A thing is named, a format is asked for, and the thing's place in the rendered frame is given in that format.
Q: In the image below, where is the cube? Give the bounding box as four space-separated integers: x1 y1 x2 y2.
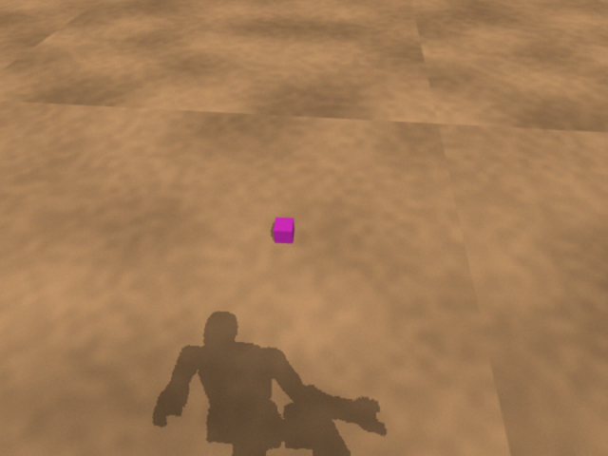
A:
274 218 295 243

